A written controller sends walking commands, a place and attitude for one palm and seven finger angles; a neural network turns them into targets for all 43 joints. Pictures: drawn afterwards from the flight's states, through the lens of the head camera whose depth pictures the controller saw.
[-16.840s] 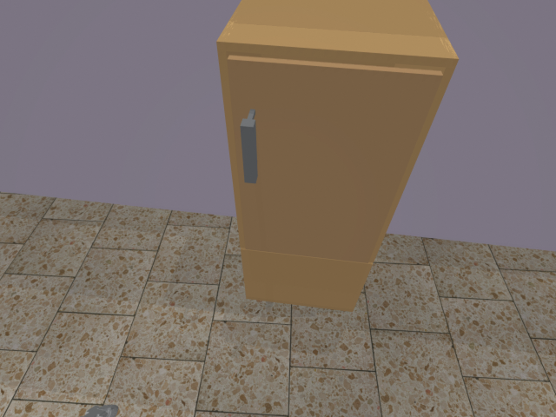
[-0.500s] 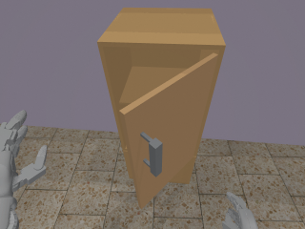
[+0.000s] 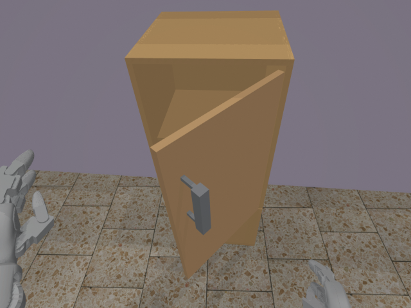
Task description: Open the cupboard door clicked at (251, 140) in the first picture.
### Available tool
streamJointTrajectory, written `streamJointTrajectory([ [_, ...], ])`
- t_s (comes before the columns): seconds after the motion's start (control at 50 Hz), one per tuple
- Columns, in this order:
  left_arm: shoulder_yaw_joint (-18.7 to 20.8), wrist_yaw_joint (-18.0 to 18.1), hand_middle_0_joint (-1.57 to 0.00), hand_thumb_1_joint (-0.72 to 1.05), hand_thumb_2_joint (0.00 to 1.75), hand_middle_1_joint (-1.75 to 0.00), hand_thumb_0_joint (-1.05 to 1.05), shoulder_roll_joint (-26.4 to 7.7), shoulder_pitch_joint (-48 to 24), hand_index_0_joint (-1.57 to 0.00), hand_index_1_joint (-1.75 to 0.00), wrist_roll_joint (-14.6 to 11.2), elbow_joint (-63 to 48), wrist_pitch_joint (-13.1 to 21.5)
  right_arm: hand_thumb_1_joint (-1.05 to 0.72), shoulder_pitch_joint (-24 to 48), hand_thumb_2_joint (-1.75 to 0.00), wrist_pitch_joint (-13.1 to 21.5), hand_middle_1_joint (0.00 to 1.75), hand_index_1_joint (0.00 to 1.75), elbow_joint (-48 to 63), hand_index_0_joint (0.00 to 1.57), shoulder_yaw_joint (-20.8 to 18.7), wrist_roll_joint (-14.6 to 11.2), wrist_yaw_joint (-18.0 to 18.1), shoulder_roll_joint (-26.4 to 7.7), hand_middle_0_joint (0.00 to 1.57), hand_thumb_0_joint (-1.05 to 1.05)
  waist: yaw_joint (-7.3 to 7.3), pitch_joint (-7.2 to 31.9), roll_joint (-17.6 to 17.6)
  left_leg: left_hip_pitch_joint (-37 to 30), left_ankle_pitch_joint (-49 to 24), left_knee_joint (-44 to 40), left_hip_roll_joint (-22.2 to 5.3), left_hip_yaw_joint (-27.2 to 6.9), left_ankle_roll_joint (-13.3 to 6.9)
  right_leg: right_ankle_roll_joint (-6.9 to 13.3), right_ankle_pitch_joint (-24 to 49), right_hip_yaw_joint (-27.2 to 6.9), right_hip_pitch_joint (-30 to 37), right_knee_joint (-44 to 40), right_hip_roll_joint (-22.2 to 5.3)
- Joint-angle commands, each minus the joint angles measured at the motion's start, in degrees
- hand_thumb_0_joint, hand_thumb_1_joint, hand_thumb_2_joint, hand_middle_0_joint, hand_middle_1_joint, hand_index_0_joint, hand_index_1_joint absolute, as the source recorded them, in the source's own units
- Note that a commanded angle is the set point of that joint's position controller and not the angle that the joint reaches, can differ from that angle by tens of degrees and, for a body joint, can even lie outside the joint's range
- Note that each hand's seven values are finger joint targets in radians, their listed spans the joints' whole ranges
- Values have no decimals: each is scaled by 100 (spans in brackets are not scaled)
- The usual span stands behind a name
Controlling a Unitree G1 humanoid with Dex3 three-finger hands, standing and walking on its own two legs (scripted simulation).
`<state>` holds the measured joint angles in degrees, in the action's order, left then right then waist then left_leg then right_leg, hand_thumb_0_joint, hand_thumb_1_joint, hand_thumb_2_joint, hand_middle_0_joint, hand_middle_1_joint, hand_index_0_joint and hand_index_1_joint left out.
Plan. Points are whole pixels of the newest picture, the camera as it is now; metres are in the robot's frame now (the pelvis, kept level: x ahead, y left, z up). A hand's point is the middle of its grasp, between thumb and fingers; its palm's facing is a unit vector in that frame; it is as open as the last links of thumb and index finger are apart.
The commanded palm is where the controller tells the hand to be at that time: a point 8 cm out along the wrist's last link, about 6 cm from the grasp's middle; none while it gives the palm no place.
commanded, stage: step back with the hand held close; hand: left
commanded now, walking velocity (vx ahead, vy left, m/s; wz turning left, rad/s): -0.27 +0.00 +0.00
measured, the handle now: (194, 204) +0.32 +0.07 +0.03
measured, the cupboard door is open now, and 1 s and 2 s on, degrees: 51 51 51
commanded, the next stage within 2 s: stop stepping back and stand still in 1.06 s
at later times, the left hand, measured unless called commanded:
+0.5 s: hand (22, 245) +0.15 +0.28 +0.15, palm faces +0.36 -0.79 -0.50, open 7.4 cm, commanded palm +0.09 +0.32 +0.17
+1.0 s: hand out of the picture +0.03 +0.31 +0.16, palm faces +0.50 -0.74 -0.45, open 7.4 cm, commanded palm -0.04 +0.34 +0.17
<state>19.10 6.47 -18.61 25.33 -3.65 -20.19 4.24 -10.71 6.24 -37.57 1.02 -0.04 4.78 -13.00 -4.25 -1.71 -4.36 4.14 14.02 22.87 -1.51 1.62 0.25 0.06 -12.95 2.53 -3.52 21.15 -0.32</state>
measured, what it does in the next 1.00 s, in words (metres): walks backwards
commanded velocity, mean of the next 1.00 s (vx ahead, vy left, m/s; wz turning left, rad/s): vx -0.30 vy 0.00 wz -0.01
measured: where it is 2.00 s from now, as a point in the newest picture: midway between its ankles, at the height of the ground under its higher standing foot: outside the picture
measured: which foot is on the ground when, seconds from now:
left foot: down 0.00-1.00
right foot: down 0.00-0.88, up 0.90-1.00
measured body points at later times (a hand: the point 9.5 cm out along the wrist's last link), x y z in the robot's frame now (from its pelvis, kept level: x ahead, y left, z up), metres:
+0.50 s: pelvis -0.06 +0.03 -0.01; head -0.04 +0.03 +0.44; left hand +0.12 +0.32 +0.18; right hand +0.12 -0.22 -0.08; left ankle -0.01 +0.12 -0.74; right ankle -0.01 -0.12 -0.74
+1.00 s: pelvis -0.17 +0.03 -0.02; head -0.14 +0.06 +0.43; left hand +0.00 +0.35 +0.19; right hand +0.01 -0.19 -0.10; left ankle -0.06 +0.12 -0.74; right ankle -0.15 -0.11 -0.67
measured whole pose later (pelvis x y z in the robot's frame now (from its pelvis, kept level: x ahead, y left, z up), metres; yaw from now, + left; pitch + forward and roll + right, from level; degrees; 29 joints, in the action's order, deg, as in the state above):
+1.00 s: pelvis -0.17 +0.03 -0.02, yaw +3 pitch -1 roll -4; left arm 26.4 9.6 -24.1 26.5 -1.3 -29.9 12.9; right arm -11.1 6.6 -35.8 -0.7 0.5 3.8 -10.4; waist -0.1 -4.3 -1.3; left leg 25.9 8.3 34.7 -1.6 0.7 -3.6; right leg -1.6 -24.9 -2.3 -29.4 62.9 4.4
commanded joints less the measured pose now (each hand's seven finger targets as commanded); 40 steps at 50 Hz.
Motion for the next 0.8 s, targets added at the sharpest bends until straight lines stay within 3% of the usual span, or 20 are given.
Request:
streamJointTrajectory([
  [0.0, 1379, 141, -20, 90, 90, -30, 0, -1843, -1135, -20, -30, 65, -1726, 652, -90, 733, -90, 251, 30, 30, 1189, 20, -201, -41, 55, -664, 20, 0, 268, 67, 321, 332, -753, -20, -10, -15, -241, 30, 1272, -591, -705, -676, -219],
  [0.02, 1032, 75, -20, 90, 90, -30, 0, -1390, -504, -20, -30, 73, -1274, 657, -90, 705, -90, 147, 30, 30, 1084, 20, -228, 2, 50, -615, 20, 0, 297, 188, 618, 340, -690, 104, 10, -84, -232, 40, 1319, -578, -693, -677, -338],
  [0.04, 1003, 65, -20, 90, 90, -30, 0, -1413, -420, -20, -30, 96, -1315, 641, -90, 777, -90, 78, 30, 30, 1146, 20, -240, -4, 38, -626, 20, 0, 282, 127, 469, 377, -729, 107, 27, -78, -223, 62, 1464, -591, -737, -685, -381],
  [0.08, 855, 51, -20, 90, 90, -30, 0, -1221, -53, -20, -30, 98, -1286, 669, -90, 721, -90, -11, 30, 30, 1172, 20, -272, 15, 26, -663, 20, 0, 317, 374, 475, 382, -917, 141, -10, -25, -183, 40, 1616, -544, -700, -565, -404],
  [0.14, 947, 85, -20, 90, 90, -30, 0, -1295, 300, -20, -30, 95, -1397, 699, -90, 702, -90, -128, 30, 30, 1257, 20, -330, 5, 38, -705, 20, 0, 320, 818, 191, 353, -1582, 103, -102, -30, -166, 9, 2201, -398, -440, -230, -378],
  [0.2, 1130, 124, -20, 90, 90, -30, 0, -1448, 529, -20, -30, 65, -1640, 709, -90, 673, -90, -255, 30, 30, 1414, 20, -382, -33, 48, -683, 20, 0, 322, 1234, 502, 349, -2177, 167, -194, -27, -137, -46, 2717, -302, -225, 94, -320],
  [0.3, 1255, 193, -20, 90, 90, -30, 0, -1564, 700, -20, -30, 53, -1946, 728, -90, 687, -90, -368, 30, 30, 1561, 20, -429, -77, 75, -669, 20, 0, 326, 1316, 350, 590, -2279, 171, -261, -63, -136, -77, 2705, -291, -243, 379, -286],
  [0.36, 1254, 233, -20, 90, 90, -30, 0, -1552, 730, -20, -30, 68, -2069, 767, -90, 665, -90, -359, 30, 30, 1587, 20, -430, -76, 82, -673, 20, 0, 331, 1172, 182, 943, -1855, 46, -320, -162, -169, -85, 2214, -301, -261, 472, -225],
  [0.42, 1256, 266, -20, 90, 90, -30, 0, -1508, 735, -20, -30, 101, -2070, 827, -90, 604, -90, -309, 30, 30, 1590, 20, -427, -64, 71, -726, 20, 0, 336, 921, -43, 1580, -959, -208, -426, -287, -255, -111, 1494, -310, -217, 647, -118],
  [0.52, 1240, 301, -20, 90, 90, -30, 0, -1359, 498, -20, -30, 242, -2000, 975, -90, 525, -90, -148, 30, 30, 1625, 20, -423, -67, 49, -802, 20, 0, 375, 386, -311, 3350, 1795, -781, -674, -658, -509, -138, 438, -327, 308, 1214, 32],
  [0.54, 1253, 302, -20, 90, 90, -30, 0, -1370, 387, -20, -30, 283, -2049, 1017, -90, 543, -90, -110, 30, 30, 1630, 20, -426, -53, 54, -828, 20, 0, 371, 325, -522, 3694, 2172, -907, -739, -815, -573, -144, 313, -315, 468, 1371, 81],
  [0.58, 1251, 307, -20, 90, 90, -30, 0, -1323, 224, -20, -30, 358, -2007, 1072, -90, 488, -90, -31, 30, 30, 1607, 20, -429, -40, 59, -820, 20, 0, 377, 255, -520, 4095, 2629, -927, -884, -871, -660, -176, 158, -300, 595, 1694, 147],
  [0.62, 1315, 310, -20, 90, 90, -30, 0, -1354, 158, -20, -30, 398, -2006, 1126, -90, 424, -90, 56, 30, 30, 1594, 20, -450, -37, 43, -817, 20, 0, 379, 303, -374, 4208, 2814, -727, -859, -894, -691, -156, 11, -427, 571, 1724, 165],
  [0.64, 1397, 309, -20, 90, 90, -30, 0, -1461, 126, -20, -30, 416, -2069, 1165, -90, 443, -90, 88, 30, 30, 1593, 20, -465, -25, 49, -814, 20, 0, 382, 343, -335, 4129, 2835, -523, -751, -836, -686, -122, -84, -583, 436, 1563, 122],
  [0.68, 1377, 297, -20, 90, 90, -30, 0, -1441, 150, -20, -30, 388, -2115, 1213, -90, 353, -90, 136, 30, 30, 1577, 20, -469, -12, 26, -755, 20, 0, 433, 234, 164, 3632, 2747, 189, -408, -562, -540, 47, -881, -1119, -484, 856, -129],
  [0.7, 1334, 299, -20, 90, 90, -30, 0, -1442, 139, -20, -30, 358, -2195, 1240, -90, 302, -90, 156, 30, 30, 1531, 20, -474, -4, 9, -702, 20, 0, 459, 215, 579, 3012, 2444, 808, -153, -379, -394, 199, -1408, -1514, -1277, 229, -382],
  [0.72, 1325, 334, -20, 90, 90, -30, 0, -1506, 144, -20, -30, 303, -2203, 1234, -90, 201, -90, 152, 30, 30, 1404, 20, -462, 11, -5, -650, 20, 0, 475, 248, 1053, 2087, 1822, 1763, 139, -133, -173, 428, -1959, -1954, -2346, -422, -832],
  [0.74, 1272, 371, -20, 90, 90, -30, 0, -1529, 107, -20, -30, 255, -2222, 1226, -90, 189, -90, 123, 30, 30, 1247, 20, -452, 35, -34, -616, 20, 0, 500, 347, 1351, 1264, 1316, 2584, 255, -44, -43, 675, -2102, -2230, -3179, -822, -1255],
  [0.76, 1125, 396, -20, 90, 90, -30, 0, -1430, 46, -20, -30, 241, -2165, 1199, -90, 182, -90, 89, 30, 30, 1135, 20, -388, 53, -62, -506, 20, 0, 517, 480, 1663, 916, 1095, 2911, 213, -81, -24, 723, -1906, -2004, -3319, -850, -1440],
  [0.78, 1097, 409, -20, 90, 90, -30, 0, -1447, -106, -20, -30, 250, -2190, 1166, -90, 225, -90, 67, 30, 30, 1145, 20, -372, 54, -64, -530, 20, 0, 550, 481, 1627, 773, 1023, 2733, 163, -65, -45, 645, -1653, -1780, -3381, -747, -1379],
])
